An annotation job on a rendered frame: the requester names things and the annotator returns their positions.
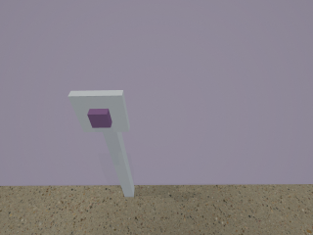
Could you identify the button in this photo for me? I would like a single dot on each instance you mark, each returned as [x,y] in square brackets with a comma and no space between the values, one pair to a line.
[100,118]

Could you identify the panel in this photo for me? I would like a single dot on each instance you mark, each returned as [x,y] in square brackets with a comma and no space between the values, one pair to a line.
[84,100]

